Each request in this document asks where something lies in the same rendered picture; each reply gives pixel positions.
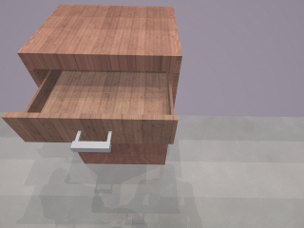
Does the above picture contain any cabinet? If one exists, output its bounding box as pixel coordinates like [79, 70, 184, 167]
[17, 4, 182, 165]

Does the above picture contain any handle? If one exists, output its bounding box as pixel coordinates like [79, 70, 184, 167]
[70, 131, 112, 153]

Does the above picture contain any drawer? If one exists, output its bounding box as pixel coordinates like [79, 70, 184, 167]
[1, 69, 179, 144]

